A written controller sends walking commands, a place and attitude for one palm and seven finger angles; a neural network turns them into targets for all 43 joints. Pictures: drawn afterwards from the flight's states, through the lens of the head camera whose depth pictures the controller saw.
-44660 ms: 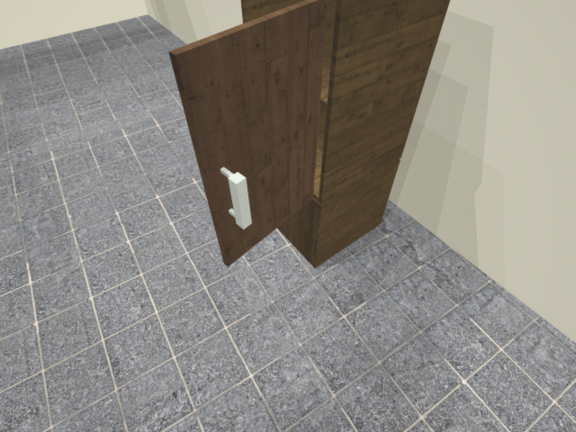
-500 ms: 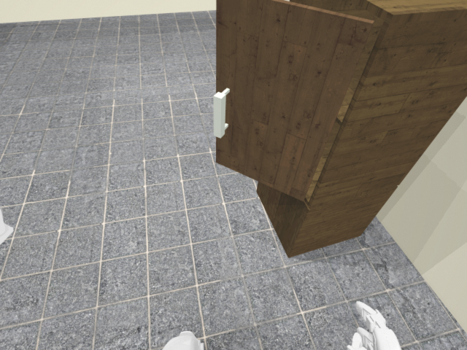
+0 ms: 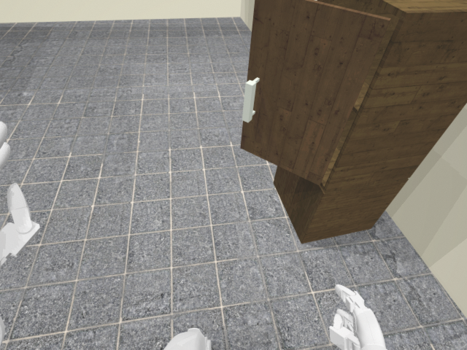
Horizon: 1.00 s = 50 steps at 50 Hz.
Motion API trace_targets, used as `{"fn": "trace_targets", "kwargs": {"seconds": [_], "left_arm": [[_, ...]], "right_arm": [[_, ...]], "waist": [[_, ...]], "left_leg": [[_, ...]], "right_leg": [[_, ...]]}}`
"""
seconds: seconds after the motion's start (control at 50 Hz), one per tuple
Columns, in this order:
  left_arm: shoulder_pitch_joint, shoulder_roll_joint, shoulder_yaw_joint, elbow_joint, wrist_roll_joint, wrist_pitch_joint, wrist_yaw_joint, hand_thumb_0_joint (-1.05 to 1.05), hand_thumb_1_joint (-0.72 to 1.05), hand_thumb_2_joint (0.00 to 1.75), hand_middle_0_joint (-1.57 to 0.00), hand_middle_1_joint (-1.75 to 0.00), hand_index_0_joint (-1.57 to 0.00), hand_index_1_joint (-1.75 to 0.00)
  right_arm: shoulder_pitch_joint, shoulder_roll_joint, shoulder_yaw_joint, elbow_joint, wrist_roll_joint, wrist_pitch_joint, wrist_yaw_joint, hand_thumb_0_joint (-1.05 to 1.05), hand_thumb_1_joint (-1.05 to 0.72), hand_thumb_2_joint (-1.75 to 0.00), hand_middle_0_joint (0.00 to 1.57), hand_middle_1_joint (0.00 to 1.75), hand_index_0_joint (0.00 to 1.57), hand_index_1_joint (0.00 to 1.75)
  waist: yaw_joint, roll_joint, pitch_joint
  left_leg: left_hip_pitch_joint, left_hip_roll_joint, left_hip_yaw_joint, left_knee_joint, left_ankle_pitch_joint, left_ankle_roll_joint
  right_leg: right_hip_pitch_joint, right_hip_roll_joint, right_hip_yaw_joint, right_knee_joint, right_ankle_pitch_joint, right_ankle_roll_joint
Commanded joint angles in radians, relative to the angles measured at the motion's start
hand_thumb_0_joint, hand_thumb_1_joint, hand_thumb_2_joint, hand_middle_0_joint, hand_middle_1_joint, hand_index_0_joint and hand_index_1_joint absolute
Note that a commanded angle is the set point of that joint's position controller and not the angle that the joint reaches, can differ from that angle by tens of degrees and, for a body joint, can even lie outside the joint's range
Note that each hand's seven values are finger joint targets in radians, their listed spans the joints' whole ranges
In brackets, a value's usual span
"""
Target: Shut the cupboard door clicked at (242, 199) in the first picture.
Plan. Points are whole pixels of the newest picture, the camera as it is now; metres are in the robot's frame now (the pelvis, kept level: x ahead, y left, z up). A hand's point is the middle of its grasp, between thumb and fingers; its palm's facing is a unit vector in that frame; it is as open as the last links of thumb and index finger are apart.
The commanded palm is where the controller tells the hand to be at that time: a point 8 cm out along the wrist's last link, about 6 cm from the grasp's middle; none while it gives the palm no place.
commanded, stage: stop stepping back and stand still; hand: left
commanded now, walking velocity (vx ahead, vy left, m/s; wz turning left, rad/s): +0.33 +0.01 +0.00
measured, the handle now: (251, 99) +0.91 +0.07 -0.06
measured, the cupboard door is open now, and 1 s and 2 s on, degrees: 42 42 42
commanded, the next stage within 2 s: let the arm hang, fingers relaxed in 0.72 s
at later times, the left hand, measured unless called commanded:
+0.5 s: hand out of the picture +0.13 +0.28 +0.20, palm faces +0.38 -0.84 -0.38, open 7.4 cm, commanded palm +0.08 +0.31 +0.20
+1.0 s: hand out of the picture +0.10 +0.25 -0.07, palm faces +0.00 -0.95 -0.33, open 7.4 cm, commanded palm none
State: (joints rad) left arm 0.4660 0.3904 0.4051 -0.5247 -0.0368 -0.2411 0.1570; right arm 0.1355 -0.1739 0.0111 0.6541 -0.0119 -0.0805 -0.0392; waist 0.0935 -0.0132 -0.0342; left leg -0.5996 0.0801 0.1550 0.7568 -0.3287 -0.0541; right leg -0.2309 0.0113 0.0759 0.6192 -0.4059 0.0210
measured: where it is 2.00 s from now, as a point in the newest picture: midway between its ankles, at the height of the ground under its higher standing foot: outside the picture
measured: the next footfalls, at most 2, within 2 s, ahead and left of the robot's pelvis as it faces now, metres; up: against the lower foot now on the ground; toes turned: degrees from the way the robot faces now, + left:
left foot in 0.08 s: +0.10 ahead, +0.10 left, +0.00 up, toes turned +4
right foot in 0.32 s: -0.08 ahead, -0.04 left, +0.00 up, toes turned -14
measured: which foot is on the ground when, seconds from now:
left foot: up 0.00-0.06, down 0.08-0.32, up 0.34-0.58, down 0.60-1.00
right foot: down 0.00-0.08, up 0.10-0.30, down 0.32-1.00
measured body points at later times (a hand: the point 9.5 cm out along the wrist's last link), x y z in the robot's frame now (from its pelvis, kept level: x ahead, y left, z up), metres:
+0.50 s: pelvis -0.11 +0.04 +0.02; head -0.15 +0.06 +0.46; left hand +0.10 +0.33 +0.22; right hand -0.07 -0.24 -0.08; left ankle -0.03 +0.17 -0.67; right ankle -0.13 -0.04 -0.72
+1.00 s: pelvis -0.11 +0.06 +0.00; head -0.12 +0.03 +0.44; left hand +0.09 +0.29 -0.04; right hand +0.00 -0.19 -0.13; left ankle -0.05 +0.18 -0.72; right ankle -0.12 -0.03 -0.72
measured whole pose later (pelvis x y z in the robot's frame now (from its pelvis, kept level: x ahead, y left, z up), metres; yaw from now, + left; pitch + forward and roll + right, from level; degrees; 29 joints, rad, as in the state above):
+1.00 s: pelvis -0.11 +0.06 +0.00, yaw -6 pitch -1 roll +1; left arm 0.27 0.21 0.08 0.41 0.02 0.05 0.03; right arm 0.20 -0.24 0.01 0.77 -0.03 0.02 0.01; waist -0.01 0.05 0.00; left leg -0.36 0.03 0.06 0.70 -0.31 -0.01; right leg -0.30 -0.05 -0.14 0.74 -0.41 -0.04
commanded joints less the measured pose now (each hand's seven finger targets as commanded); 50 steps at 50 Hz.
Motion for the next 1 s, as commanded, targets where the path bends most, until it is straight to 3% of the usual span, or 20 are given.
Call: {"fn": "trace_targets", "kwargs": {"seconds": [0.0,0.04,0.1,0.14,0.24,0.26,0.3,0.32,0.36,0.42,0.52,0.54,0.58,0.62,0.74,0.78,0.8,0.84,0.9,0.98], "left_arm": [[-0.249,0.231,0.091,-0.106,-0.001,0.008,0.017,0.0,0.9,0.9,-0.2,-0.3,-0.2,-0.3],[-0.191,0.204,0.102,-0.117,-0.004,0.008,0.013,0.0,0.9,0.9,-0.2,-0.3,-0.2,-0.3],[-0.028,0.205,0.146,-0.152,-0.03,0.002,0.016,0.0,0.9,0.9,-0.2,-0.3,-0.2,-0.3],[0.051,0.207,0.148,-0.255,-0.03,0.005,0.011,0.0,0.9,0.9,-0.2,-0.3,-0.2,-0.3],[0.155,0.248,0.165,-0.283,-0.029,0.035,0.024,0.0,0.9,0.9,-0.2,-0.3,-0.2,-0.3],[0.146,0.277,0.189,-0.262,-0.022,0.04,0.029,0.0,0.9,0.9,-0.2,-0.3,-0.2,-0.3],[0.032,0.337,0.238,-0.264,-0.019,0.029,0.04,0.0,0.9,0.9,-0.2,-0.3,-0.2,-0.3],[0.0,0.33,0.261,-0.207,-0.021,0.008,0.052,0.0,0.9,0.9,-0.2,-0.3,-0.2,-0.3],[0.026,0.218,0.162,-0.042,-0.017,0.02,0.051,0.0,0.9,0.9,-0.2,-0.3,-0.2,-0.3],[-0.109,0.207,0.101,-0.032,0.001,0.011,0.038,0.0,0.9,0.9,-0.2,-0.3,-0.2,-0.3],[-0.142,0.211,0.076,-0.127,0.019,0.0,0.06,0.0,0.9,0.9,-0.2,-0.3,-0.2,-0.3],[-0.127,0.219,0.086,-0.151,0.015,-0.002,0.059,0.0,0.9,0.9,-0.2,-0.3,-0.2,-0.3],[-0.085,0.235,0.138,-0.245,0.004,-0.019,0.06,0.0,0.9,0.9,-0.2,-0.3,-0.2,-0.3],[-0.024,0.324,0.235,-0.235,0.002,-0.036,0.044,0.0,0.9,0.9,-0.2,-0.3,-0.2,-0.3],[0.106,0.208,0.17,-0.158,0.002,0.009,0.04,0.0,0.9,0.9,-0.2,-0.3,-0.2,-0.3],[0.061,0.236,0.183,-0.119,0.001,0.017,0.048,0.0,0.9,0.9,-0.2,-0.3,-0.2,-0.3],[0.014,-0.044,-0.28,0.568,0.092,0.191,-0.107,0.0,0.9,0.9,-0.2,-0.3,-0.2,-0.3],[-0.041,-0.104,-0.298,0.624,0.067,0.253,-0.141,0.0,0.9,0.9,-0.2,-0.3,-0.2,-0.3],[-0.126,-0.076,-0.334,0.763,0.062,0.258,-0.146,0.0,0.9,0.9,-0.2,-0.3,-0.2,-0.3],[-0.199,-0.052,-0.347,1.012,0.056,0.263,-0.14,0.0,0.9,0.9,-0.2,-0.3,-0.2,-0.3]], "right_arm": [[-0.022,-0.128,-0.047,-0.147,0.029,-0.026,-0.056,0.0,-0.9,-0.9,0.2,0.3,0.2,0.3],[-0.018,-0.178,-0.063,-0.172,0.032,-0.048,-0.063,0.0,-0.9,-0.9,0.2,0.3,0.2,0.3],[-0.007,-0.164,-0.058,-0.206,0.024,-0.077,-0.037,0.0,-0.9,-0.9,0.2,0.3,0.2,0.3],[-0.022,-0.157,-0.055,-0.22,0.016,-0.07,-0.02,0.0,-0.9,-0.9,0.2,0.3,0.2,0.3],[-0.002,-0.152,-0.045,-0.233,0.004,-0.03,-0.028,0.0,-0.9,-0.9,0.2,0.3,0.2,0.3],[0.015,-0.149,-0.049,-0.22,-0.002,-0.017,-0.033,0.0,-0.9,-0.9,0.2,0.3,0.2,0.3],[0.034,-0.165,-0.059,-0.181,-0.003,-0.002,-0.033,0.0,-0.9,-0.9,0.2,0.3,0.2,0.3],[0.051,-0.173,-0.063,-0.164,-0.009,-0.019,-0.033,0.0,-0.9,-0.9,0.2,0.3,0.2,0.3],[0.071,-0.165,-0.064,-0.166,0.01,-0.017,-0.037,0.0,-0.9,-0.9,0.2,0.3,0.2,0.3],[0.019,-0.171,-0.059,-0.145,0.009,-0.019,-0.053,0.0,-0.9,-0.9,0.2,0.3,0.2,0.3],[0.027,-0.157,-0.05,-0.135,-0.004,-0.069,-0.078,0.0,-0.9,-0.9,0.2,0.3,0.2,0.3],[0.042,-0.161,-0.05,-0.14,-0.002,-0.073,-0.079,0.0,-0.9,-0.9,0.2,0.3,0.2,0.3],[0.04,-0.196,-0.057,-0.164,0.002,-0.075,-0.073,0.0,-0.9,-0.9,0.2,0.3,0.2,0.3],[0.029,-0.162,-0.056,-0.15,-0.007,-0.075,-0.066,0.0,-0.9,-0.9,0.2,0.3,0.2,0.3],[0.039,-0.148,-0.043,-0.158,0.004,-0.05,-0.033,0.0,-0.9,-0.9,0.2,0.3,0.2,0.3],[0.057,-0.13,-0.045,-0.159,0.004,-0.037,-0.03,0.0,-0.9,-0.9,0.2,0.3,0.2,0.3],[-0.015,-0.161,-0.052,-0.048,0.008,-0.048,0.052,0.0,-0.9,-0.9,0.2,0.3,0.2,0.3],[0.128,-0.127,-0.052,-0.008,-0.001,0.015,0.038,0.0,-0.9,-0.9,0.2,0.3,0.2,0.3],[0.097,-0.158,-0.042,-0.021,-0.01,0.062,0.037,0.0,-0.9,-0.9,0.2,0.3,0.2,0.3],[0.073,-0.161,-0.029,0.051,-0.021,0.088,0.036,0.0,-0.9,-0.9,0.2,0.3,0.2,0.3]], "waist": [[-0.129,-0.12,-0.042],[-0.097,0.302,-0.085],[-0.102,0.315,-0.107],[-0.095,0.21,-0.115],[-0.11,0.244,-0.074],[-0.112,0.156,-0.07],[-0.104,-0.127,-0.003],[-0.116,-0.106,0.002],[-0.13,-0.083,0.046],[-0.127,-0.082,0.136],[-0.121,-0.037,0.061],[-0.127,0.025,0.05],[-0.125,0.364,0.052],[-0.12,0.312,0.032],[-0.108,0.177,0.013],[-0.113,-0.124,0.012],[-0.139,-0.104,0.056],[-0.143,-0.177,-0.021],[-0.118,-0.325,0.008],[-0.115,-0.072,0.027]], "left_leg": [[0.392,-0.051,-0.081,-0.176,0.125,0.011],[0.431,0.161,-0.254,-0.418,0.294,0.075],[0.257,0.28,-0.451,-0.701,-0.45,0.109],[0.221,0.241,-0.341,-0.696,-0.39,0.077],[0.122,0.075,-0.117,-0.532,-0.323,0.001],[0.082,0.031,-0.078,-0.36,-0.272,0.005],[-0.03,-0.034,-0.11,0.207,-0.063,0.031],[-0.056,-0.026,-0.161,0.318,-0.057,0.023],[-0.042,0.007,-0.185,0.355,-0.035,0.031],[0.05,0.031,-0.135,0.216,-0.023,0.046],[0.332,-0.033,-0.007,-0.185,-0.045,0.065],[0.378,-0.027,-0.036,-0.265,-0.086,0.074],[0.455,0.251,-0.528,-0.527,-0.208,0.196],[0.298,0.309,-0.62,-0.619,-0.398,0.237],[0.046,0.115,-0.151,-0.357,-0.3,0.099],[-0.023,-0.02,-0.072,0.027,-0.154,0.057],[-0.035,0.035,-0.102,0.122,-0.184,0.034],[0.143,-0.005,-0.13,0.023,-0.058,0.036],[0.249,-0.029,-0.127,-0.067,0.167,0.057],[0.369,0.02,-0.18,-0.207,0.338,0.08]], "right_leg": [[-0.213,-0.174,0.107,-0.119,0.646,-0.09],[-0.204,-0.004,-0.022,0.058,0.17,-0.003],[-0.119,0.057,-0.07,0.302,-0.111,-0.004],[-0.035,0.068,-0.125,0.259,-0.073,-0.019],[0.22,0.072,-0.215,-0.181,-0.051,-0.068],[0.226,-0.007,-0.122,-0.251,-0.08,-0.116],[-0.01,-0.385,0.363,-0.479,-0.231,-0.295],[-0.035,-0.406,0.384,-0.493,-0.208,-0.324],[-0.134,-0.32,0.274,-0.454,-0.367,-0.253],[-0.258,-0.279,0.135,-0.447,-0.361,-0.209],[-0.188,-0.196,0.006,-0.294,-0.327,-0.175],[-0.191,-0.154,-0.025,-0.184,-0.287,-0.15],[-0.339,0.027,-0.163,0.222,-0.143,-0.043],[-0.283,-0.009,-0.075,0.4,-0.089,-0.033],[0.167,0.012,-0.168,-0.116,0.006,-0.047],[0.123,-0.231,0.258,-0.336,-0.073,-0.176],[-0.021,-0.425,0.122,-0.209,0.551,-0.182],[-0.031,-0.264,0.005,-0.067,0.671,-0.172],[-0.062,-0.209,-0.063,-0.074,0.646,-0.12],[-0.108,-0.145,-0.083,-0.115,0.275,-0.064]]}}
